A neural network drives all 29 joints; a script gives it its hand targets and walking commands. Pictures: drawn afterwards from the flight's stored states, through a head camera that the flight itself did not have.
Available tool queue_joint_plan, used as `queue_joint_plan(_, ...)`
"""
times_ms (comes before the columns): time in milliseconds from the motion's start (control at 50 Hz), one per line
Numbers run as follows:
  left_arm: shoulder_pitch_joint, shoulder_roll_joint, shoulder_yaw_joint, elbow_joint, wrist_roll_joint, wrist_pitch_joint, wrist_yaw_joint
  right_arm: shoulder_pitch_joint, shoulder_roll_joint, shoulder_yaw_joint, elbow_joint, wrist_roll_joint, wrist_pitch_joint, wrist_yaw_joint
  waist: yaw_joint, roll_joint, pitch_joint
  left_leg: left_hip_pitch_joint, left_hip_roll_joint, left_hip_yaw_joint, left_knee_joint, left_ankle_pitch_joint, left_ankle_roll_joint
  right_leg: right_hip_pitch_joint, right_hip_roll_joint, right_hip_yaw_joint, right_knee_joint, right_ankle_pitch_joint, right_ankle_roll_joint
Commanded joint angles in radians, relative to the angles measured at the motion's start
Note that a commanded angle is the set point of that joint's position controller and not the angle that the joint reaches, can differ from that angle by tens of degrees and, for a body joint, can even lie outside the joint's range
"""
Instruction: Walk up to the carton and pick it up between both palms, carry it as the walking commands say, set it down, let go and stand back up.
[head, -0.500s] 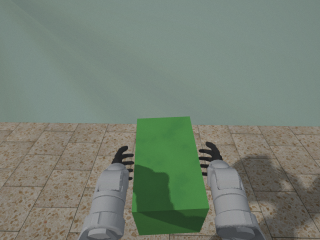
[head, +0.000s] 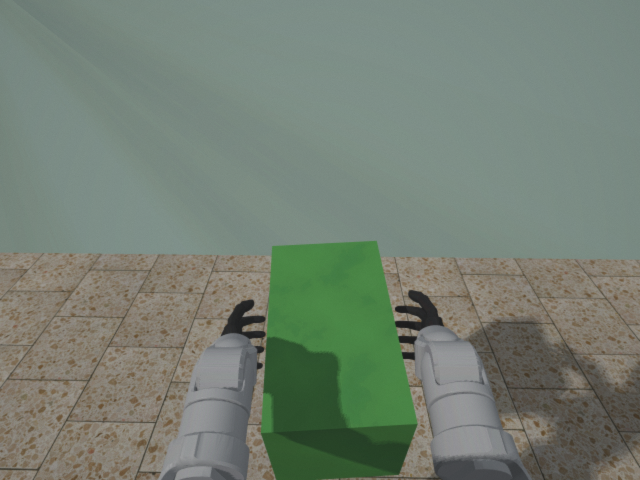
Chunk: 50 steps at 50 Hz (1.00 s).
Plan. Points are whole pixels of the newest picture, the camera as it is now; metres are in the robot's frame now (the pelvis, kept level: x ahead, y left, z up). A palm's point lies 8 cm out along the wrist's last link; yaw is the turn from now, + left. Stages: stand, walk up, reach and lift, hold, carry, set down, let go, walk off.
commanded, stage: reach and lift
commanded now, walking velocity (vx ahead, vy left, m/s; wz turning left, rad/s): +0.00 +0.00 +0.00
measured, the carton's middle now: (330, 351) +0.35 +0.00 -0.03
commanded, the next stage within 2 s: hold in 0.08 s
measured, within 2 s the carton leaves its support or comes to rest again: neither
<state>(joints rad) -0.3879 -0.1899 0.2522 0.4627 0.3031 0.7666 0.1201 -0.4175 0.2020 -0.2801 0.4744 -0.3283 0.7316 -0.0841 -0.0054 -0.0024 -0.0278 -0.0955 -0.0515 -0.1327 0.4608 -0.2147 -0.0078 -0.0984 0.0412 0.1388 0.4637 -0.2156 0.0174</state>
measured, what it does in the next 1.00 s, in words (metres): stands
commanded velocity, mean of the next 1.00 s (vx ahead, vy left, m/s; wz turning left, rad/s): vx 0.00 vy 0.00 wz -0.06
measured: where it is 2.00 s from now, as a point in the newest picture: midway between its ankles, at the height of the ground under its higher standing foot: outside the picture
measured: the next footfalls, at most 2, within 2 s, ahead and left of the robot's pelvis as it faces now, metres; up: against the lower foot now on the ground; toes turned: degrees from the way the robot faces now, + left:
right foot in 1.66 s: -0.04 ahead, -0.11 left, +0.00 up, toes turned -40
left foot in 1.94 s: +0.03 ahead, +0.11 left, +0.00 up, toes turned -23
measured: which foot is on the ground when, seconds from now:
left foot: down 0.00-1.00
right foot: down 0.00-1.00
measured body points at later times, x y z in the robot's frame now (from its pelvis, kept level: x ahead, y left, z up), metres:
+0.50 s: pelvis +0.00 +0.00 +0.00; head -0.07 +0.00 +0.45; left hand +0.30 +0.13 +0.04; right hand +0.31 -0.14 +0.05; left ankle +0.04 +0.13 -0.74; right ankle +0.04 -0.13 -0.74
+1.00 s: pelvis +0.00 +0.00 +0.00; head -0.06 +0.00 +0.44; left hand +0.31 +0.13 +0.04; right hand +0.31 -0.13 +0.05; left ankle +0.04 +0.13 -0.74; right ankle +0.04 -0.13 -0.74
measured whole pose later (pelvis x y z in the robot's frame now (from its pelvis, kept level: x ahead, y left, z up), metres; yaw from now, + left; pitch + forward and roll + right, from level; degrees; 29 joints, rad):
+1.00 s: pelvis +0.00 +0.00 +0.00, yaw +0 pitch -4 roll +0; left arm -0.34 -0.17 0.18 0.38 0.27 0.79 0.10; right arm -0.36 0.18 -0.21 0.38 -0.29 0.76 -0.09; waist 0.01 0.01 -0.09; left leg -0.22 -0.03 -0.09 0.51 -0.23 -0.01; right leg -0.22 0.03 0.11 0.50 -0.22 0.02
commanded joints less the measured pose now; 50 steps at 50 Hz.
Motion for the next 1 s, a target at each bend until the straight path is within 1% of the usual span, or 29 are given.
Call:
queue_joint_plan(0,-0.683,-1.042,-0.500,-0.084,-0.321,-0.086,-0.326,-0.537,1.090,0.478,0.022,0.303,-0.036,0.296,-0.004,0.002,-0.232,0.041,-0.025,0.045,-0.088,0.051,0.007,0.020,0.034,-0.057,-0.088,0.045,-0.005)
queue_joint_plan(200,-0.662,-1.040,-0.518,-0.114,-0.324,-0.084,-0.326,-0.528,1.085,0.501,-0.001,0.313,-0.033,0.302,0.001,0.002,-0.227,0.038,-0.026,0.044,-0.087,0.044,0.008,0.021,0.033,-0.056,-0.089,0.035,-0.007)
queue_joint_plan(660,-0.596,-1.038,-0.567,-0.175,-0.345,-0.076,-0.326,-0.461,1.087,0.545,-0.059,0.330,-0.024,0.298,0.003,0.002,-0.238,0.041,-0.030,0.041,-0.085,0.098,0.008,0.040,0.038,-0.050,-0.087,0.093,-0.006)
queue_joint_plan(900,-0.587,-1.042,-0.577,-0.188,-0.347,-0.074,-0.327,-0.455,1.088,0.553,-0.071,0.333,-0.022,0.299,0.005,0.004,-0.235,0.033,-0.030,0.039,-0.084,0.091,0.008,0.037,0.040,-0.050,-0.086,0.082,-0.007)
queue_joint_plan(920,-0.614,-1.008,-0.596,-0.170,-0.331,-0.071,-0.320,-0.486,1.055,0.568,-0.092,0.345,-0.020,0.300,0.012,0.000,-0.130,-0.171,0.129,-0.010,-0.054,-0.161,-0.002,-0.206,-0.146,0.038,-0.096,-0.199,-0.026)
queue_joint_plan(940,-0.613,-0.996,-0.589,-0.180,-0.347,-0.073,-0.316,-0.475,1.055,0.574,-0.099,0.349,-0.020,0.293,0.009,-0.014,-0.150,-0.170,0.133,-0.011,-0.041,-0.182,0.002,-0.223,-0.151,0.062,-0.117,-0.236,-0.039)
queue_joint_plan(960,-0.623,-1.000,-0.603,-0.198,-0.362,-0.070,-0.311,-0.483,1.058,0.587,-0.115,0.359,-0.017,0.289,0.010,-0.017,-0.180,-0.173,0.136,0.006,-0.021,-0.160,0.002,-0.243,-0.157,0.065,-0.103,-0.221,-0.047)
queue_joint_plan(980,-0.632,-1.011,-0.625,-0.226,-0.383,-0.065,-0.306,-0.493,1.062,0.608,-0.142,0.372,-0.014,0.282,0.010,-0.021,-0.219,-0.166,0.143,0.021,-0.003,-0.123,0.003,-0.245,-0.158,0.059,-0.075,-0.176,-0.049)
